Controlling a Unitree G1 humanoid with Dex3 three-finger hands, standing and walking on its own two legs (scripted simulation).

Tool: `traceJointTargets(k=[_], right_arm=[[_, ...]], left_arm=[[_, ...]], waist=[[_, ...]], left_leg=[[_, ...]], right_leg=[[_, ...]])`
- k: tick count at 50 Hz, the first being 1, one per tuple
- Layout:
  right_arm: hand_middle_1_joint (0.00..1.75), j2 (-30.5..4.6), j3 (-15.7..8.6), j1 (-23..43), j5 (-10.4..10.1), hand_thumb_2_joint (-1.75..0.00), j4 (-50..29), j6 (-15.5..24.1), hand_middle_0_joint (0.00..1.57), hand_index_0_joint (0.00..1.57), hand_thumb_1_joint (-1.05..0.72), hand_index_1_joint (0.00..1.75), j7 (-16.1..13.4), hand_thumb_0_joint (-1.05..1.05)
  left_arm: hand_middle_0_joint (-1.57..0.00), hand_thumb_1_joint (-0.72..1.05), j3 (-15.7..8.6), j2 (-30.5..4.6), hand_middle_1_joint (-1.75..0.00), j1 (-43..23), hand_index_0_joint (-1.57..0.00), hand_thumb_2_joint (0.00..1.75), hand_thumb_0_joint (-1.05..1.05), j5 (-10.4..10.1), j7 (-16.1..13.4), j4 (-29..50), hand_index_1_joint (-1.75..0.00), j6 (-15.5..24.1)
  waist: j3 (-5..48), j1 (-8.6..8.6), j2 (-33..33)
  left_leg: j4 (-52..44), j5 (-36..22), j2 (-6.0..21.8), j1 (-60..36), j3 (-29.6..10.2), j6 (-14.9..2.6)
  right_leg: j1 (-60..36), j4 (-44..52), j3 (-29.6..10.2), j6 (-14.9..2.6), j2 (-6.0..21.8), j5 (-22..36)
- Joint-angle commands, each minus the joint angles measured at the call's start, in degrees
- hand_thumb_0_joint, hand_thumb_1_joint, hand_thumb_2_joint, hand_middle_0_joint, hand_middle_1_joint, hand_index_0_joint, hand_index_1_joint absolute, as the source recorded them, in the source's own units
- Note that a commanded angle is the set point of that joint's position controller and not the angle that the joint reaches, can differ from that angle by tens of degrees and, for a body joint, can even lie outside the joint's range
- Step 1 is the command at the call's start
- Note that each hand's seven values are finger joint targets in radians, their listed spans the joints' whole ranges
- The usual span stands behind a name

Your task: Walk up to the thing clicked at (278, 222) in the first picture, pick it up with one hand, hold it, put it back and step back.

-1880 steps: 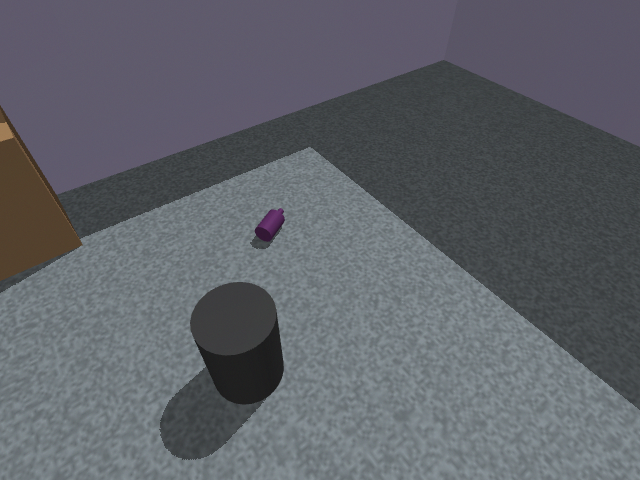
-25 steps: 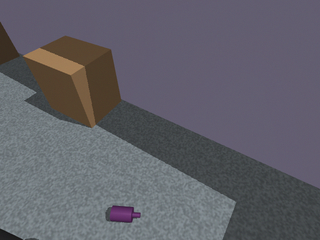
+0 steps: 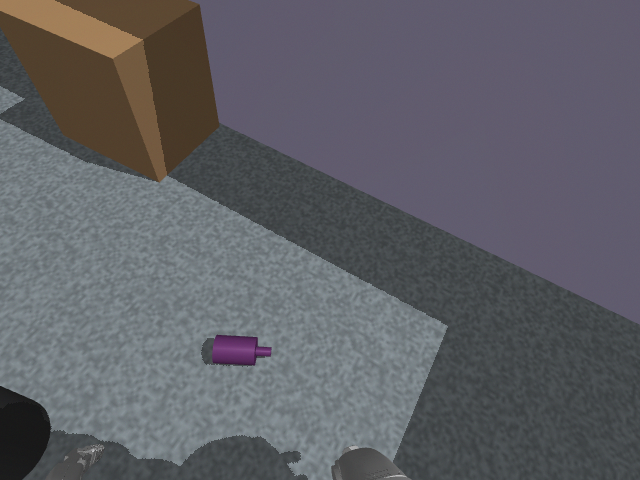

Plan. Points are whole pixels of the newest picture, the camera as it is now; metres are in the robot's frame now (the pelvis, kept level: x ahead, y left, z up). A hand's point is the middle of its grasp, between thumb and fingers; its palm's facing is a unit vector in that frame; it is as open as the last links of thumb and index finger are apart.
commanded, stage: step back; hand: left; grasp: from above
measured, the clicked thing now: (243, 350) +0.52 +0.17 -0.73
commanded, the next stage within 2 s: none
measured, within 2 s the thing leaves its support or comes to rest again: neither
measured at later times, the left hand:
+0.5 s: hand out of the picture -0.02 +0.24 -0.14, palm faces -0.05 -0.91 -0.41, open 7.4 cm
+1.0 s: hand out of the picture -0.18 +0.25 -0.16, palm faces -0.06 -0.92 -0.39, open 7.4 cm
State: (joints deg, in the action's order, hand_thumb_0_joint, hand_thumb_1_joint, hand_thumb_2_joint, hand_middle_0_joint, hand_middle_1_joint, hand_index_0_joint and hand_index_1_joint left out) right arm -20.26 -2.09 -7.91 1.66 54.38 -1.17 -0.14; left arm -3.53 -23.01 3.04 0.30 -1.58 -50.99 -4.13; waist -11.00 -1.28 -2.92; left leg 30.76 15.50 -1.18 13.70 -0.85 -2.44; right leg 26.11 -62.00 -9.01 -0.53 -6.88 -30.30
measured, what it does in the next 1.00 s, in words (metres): walks backwards: right foot, then left foot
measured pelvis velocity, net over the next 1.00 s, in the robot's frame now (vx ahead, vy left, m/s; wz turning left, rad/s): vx -0.30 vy -0.03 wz -0.07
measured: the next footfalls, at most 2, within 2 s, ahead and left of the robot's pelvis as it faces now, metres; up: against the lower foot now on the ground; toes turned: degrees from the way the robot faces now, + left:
right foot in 0.32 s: -0.07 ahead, -0.13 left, +0.00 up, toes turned -1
left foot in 0.66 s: -0.18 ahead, +0.10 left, +0.00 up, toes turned -2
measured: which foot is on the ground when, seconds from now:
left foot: down 0.00-0.34, up 0.36-0.64, down 0.66-1.00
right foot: up 0.00-0.30, down 0.32-0.68, up 0.70-1.00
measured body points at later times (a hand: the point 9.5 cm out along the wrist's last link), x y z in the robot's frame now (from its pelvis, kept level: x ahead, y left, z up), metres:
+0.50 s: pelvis -0.13 -0.02 +0.00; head -0.09 -0.04 +0.44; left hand -0.02 +0.29 -0.11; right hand -0.05 -0.35 -0.13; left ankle -0.14 +0.11 -0.66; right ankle -0.11 -0.13 -0.74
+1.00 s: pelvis -0.30 -0.03 -0.01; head -0.23 -0.02 +0.43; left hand -0.18 +0.29 -0.13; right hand -0.18 -0.35 -0.11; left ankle -0.22 +0.10 -0.74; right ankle -0.33 -0.16 -0.72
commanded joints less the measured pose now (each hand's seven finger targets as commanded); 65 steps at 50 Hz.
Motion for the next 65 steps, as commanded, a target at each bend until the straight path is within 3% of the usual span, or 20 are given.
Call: traceJointTargets(k=[1,8,14,16,17,18,21,28,32,33,34,35,38,45,50,52,53,57,62,65], right_arm=[[0.30,-14.85,-4.09,1.46,-0.31,-0.90,-5.82,1.33,0.20,0.20,-0.90,0.30,-1.98,0.00],[0.30,-15.76,-4.56,-3.21,-0.37,-0.90,-7.20,1.00,0.20,0.20,-0.90,0.30,-2.05,0.00],[0.30,-17.17,-4.57,3.05,-0.85,-0.90,-9.49,0.17,0.20,0.20,-0.90,0.30,-1.22,0.00],[0.30,-13.92,-3.64,3.06,-1.53,-0.90,-9.99,-0.09,0.20,0.20,-0.90,0.30,-1.05,0.00],[0.30,-11.98,-3.58,5.44,-1.93,-0.90,-10.06,-0.32,0.20,0.20,-0.90,0.30,-1.45,0.00],[0.30,-13.44,-4.13,4.18,-1.28,-0.90,-9.13,-0.74,0.20,0.20,-0.90,0.30,-1.68,0.00],[0.30,-13.31,-3.65,-3.17,-2.31,-0.90,-5.99,-0.60,0.20,0.20,-0.90,0.30,-1.53,0.00],[0.30,-12.65,-2.97,-2.41,-1.27,-0.90,-8.04,0.11,0.20,0.20,-0.90,0.30,-1.84,0.00],[0.30,-12.08,-3.89,-8.72,-0.42,-0.90,-5.14,0.89,0.20,0.20,-0.90,0.30,-1.30,0.00],[0.30,-14.23,-4.59,-7.75,0.49,-0.90,-5.74,1.14,0.20,0.20,-0.90,0.30,-1.33,0.00],[0.30,-20.64,-5.92,-5.25,0.89,-0.90,-6.93,1.13,0.20,0.20,-0.90,0.30,-0.94,0.00],[0.30,-23.65,-6.46,-3.12,0.40,-0.90,-8.14,1.10,0.20,0.20,-0.90,0.30,-0.75,0.00],[0.30,-16.48,-4.05,1.51,0.50,-0.90,-8.45,1.80,0.20,0.20,-0.90,0.30,-1.71,0.00],[0.30,-16.63,-5.00,-2.14,0.10,-0.90,-10.12,1.33,0.20,0.20,-0.90,0.30,-2.21,0.00],[0.30,-17.34,-4.58,1.46,-0.75,-0.90,-11.25,-0.44,0.20,0.20,-0.90,0.30,-1.48,0.00],[0.30,-12.27,-3.27,0.77,-1.50,-0.90,-12.66,-0.71,0.20,0.20,-0.90,0.30,-1.16,0.00],[0.30,-12.51,-3.84,3.33,-1.52,-0.90,-12.68,-1.12,0.20,0.20,-0.90,0.30,-2.31,0.00],[0.30,-13.83,-3.88,-2.49,-2.21,-0.90,-9.26,-0.60,0.20,0.20,-0.90,0.30,-1.90,0.00],[0.30,-12.13,-3.35,-1.48,-0.72,-0.90,-10.34,-0.05,0.20,0.20,-0.90,0.30,-1.69,0.00],[0.30,-11.89,-3.92,-6.73,-0.22,-0.90,-7.35,0.33,0.20,0.20,-0.90,0.30,-1.38,0.00]], left_arm=[[-0.20,0.90,-3.28,-9.83,-0.30,5.58,-0.20,0.90,0.00,0.31,-0.21,3.96,-0.30,1.31],[-0.20,0.90,-3.66,-8.88,-0.30,4.35,-0.20,0.90,0.00,0.48,0.20,6.57,-0.30,1.80],[-0.20,0.90,-4.31,-8.62,-0.30,14.27,-0.20,0.90,0.00,1.30,1.13,2.78,-0.30,2.34],[-0.20,0.90,-5.53,-13.23,-0.30,14.87,-0.20,0.90,0.00,2.47,1.12,3.56,-0.30,3.02],[-0.20,0.90,-6.46,-18.60,-0.30,9.71,-0.20,0.90,0.00,1.71,1.36,5.55,-0.30,2.88],[-0.20,0.90,-6.38,-18.97,-0.30,5.41,-0.20,0.90,0.00,2.24,1.17,8.27,-0.30,3.39],[-0.20,0.90,-4.94,-12.92,-0.30,-1.57,-0.20,0.90,0.00,1.58,0.45,10.06,-0.30,3.38],[-0.20,0.90,-4.66,-11.83,-0.30,6.32,-0.20,0.90,0.00,1.95,-0.11,11.09,-0.30,2.68],[-0.20,0.90,-3.87,-12.20,-0.30,5.38,-0.20,0.90,0.00,0.78,0.66,11.85,-0.30,1.44],[-0.20,0.90,-3.33,-10.17,-0.30,6.73,-0.20,0.90,0.00,0.70,0.87,12.17,-0.30,1.19],[-0.20,0.90,-2.93,-8.53,-0.30,5.86,-0.20,0.90,0.00,0.46,0.91,13.00,-0.30,1.47],[-0.20,0.90,-4.56,-10.85,-0.30,0.47,-0.20,0.90,0.00,1.29,0.00,13.21,-0.30,1.61],[-0.20,0.90,-4.51,-9.34,-0.30,4.10,-0.20,0.90,0.00,0.08,-0.08,10.48,-0.30,1.26],[-0.20,0.90,-4.53,-9.36,-0.30,5.77,-0.20,0.90,0.00,0.93,0.61,10.07,-0.30,1.83],[-0.20,0.90,-4.18,-8.10,-0.30,14.01,-0.20,0.90,0.00,1.19,0.97,4.97,-0.30,3.03],[-0.20,0.90,-6.21,-16.04,-0.30,13.78,-0.20,0.90,0.00,2.40,1.03,5.62,-0.30,3.73],[-0.20,0.90,-6.92,-21.70,-0.30,8.24,-0.20,0.90,0.00,2.23,0.98,7.79,-0.30,3.34],[-0.20,0.90,-5.07,-13.77,-0.30,-0.37,-0.20,0.90,0.00,2.16,0.07,10.20,-0.30,3.46],[-0.20,0.90,-4.70,-13.72,-0.30,5.29,-0.20,0.90,0.00,2.40,-0.70,10.19,-0.30,2.88],[-0.20,0.90,-3.74,-13.39,-0.30,4.29,-0.20,0.90,0.00,1.03,-0.23,10.65,-0.30,1.70]], waist=[[13.74,1.65,9.36],[15.07,-1.72,10.01],[16.89,3.03,11.09],[13.94,3.21,-0.75],[9.98,4.30,-13.61],[7.12,3.29,-11.90],[6.43,-1.26,-4.80],[12.14,3.84,-7.77],[14.81,0.72,-4.03],[14.69,1.29,0.68],[13.12,1.15,15.25],[10.55,-2.50,17.41],[10.62,2.69,7.63],[12.65,-0.22,12.00],[17.30,2.95,13.57],[14.97,2.69,-5.09],[12.11,5.07,-14.93],[8.32,0.19,-5.19],[11.83,3.76,-8.39],[14.41,1.32,-6.09]], left_leg=[[-4.92,-38.43,15.08,-12.50,-11.44,-10.19],[-3.07,-36.77,16.92,-15.80,-12.67,-12.15],[-2.16,-18.04,15.46,-1.81,-11.23,-7.10],[7.10,-1.95,7.34,12.28,-6.89,-0.27],[22.48,16.88,-4.25,11.80,-0.59,2.67],[34.10,20.27,-3.71,9.51,-6.21,3.18],[39.38,11.33,-6.47,9.51,-7.93,2.95],[16.61,16.05,-1.25,10.80,-3.74,3.60],[-9.64,-3.90,-0.48,-3.10,1.19,1.70],[-11.32,-5.08,5.42,-6.94,-7.37,0.00],[-12.72,-13.99,18.78,-7.75,-24.44,-6.29],[-14.01,-19.14,25.65,2.74,-29.92,-14.15],[-6.67,-33.89,16.56,-1.79,-13.84,-9.70],[-2.30,-31.84,17.47,-10.21,-12.95,-12.45],[4.41,-22.53,12.86,-3.76,-8.66,-6.70],[16.71,3.83,0.68,16.94,-5.07,0.58],[31.65,21.11,-3.75,13.07,-5.36,2.22],[39.09,12.59,-4.76,10.81,-7.28,2.75],[16.52,15.82,-0.71,10.52,-3.12,2.96],[-6.29,-0.07,-1.10,-0.31,1.80,1.97]], right_leg=[[2.86,-8.45,-1.89,1.49,0.41,1.18],[-0.53,9.16,1.97,2.34,3.67,-0.37],[-17.18,33.13,7.87,-1.07,5.56,13.38],[-20.23,40.15,-9.13,-5.75,15.91,16.82],[-8.63,46.79,-20.54,-15.03,27.09,18.96],[-1.12,47.01,-24.28,-18.43,30.68,21.42],[-3.63,41.72,-4.92,-10.98,19.48,30.98],[-22.75,35.28,-5.68,-12.36,21.32,40.14],[-17.82,28.89,-2.13,-7.15,17.61,35.10],[-10.57,26.38,-1.04,-4.13,14.32,25.72],[0.95,16.45,6.32,-0.79,4.50,7.65],[-1.80,4.05,2.83,0.55,2.39,-6.79],[2.01,-9.76,-2.93,-0.73,0.42,-0.63],[0.30,5.84,1.96,2.37,4.32,-0.63],[-16.41,39.37,9.36,-0.26,4.51,17.16],[-22.74,39.91,-13.59,-5.88,19.07,22.46],[-6.23,44.19,-23.30,-16.94,30.76,25.43],[-4.08,36.98,-5.07,-11.90,20.52,32.42],[-18.18,32.02,-4.89,-11.06,21.45,41.44],[-16.02,24.61,-2.24,-7.75,18.21,38.73]])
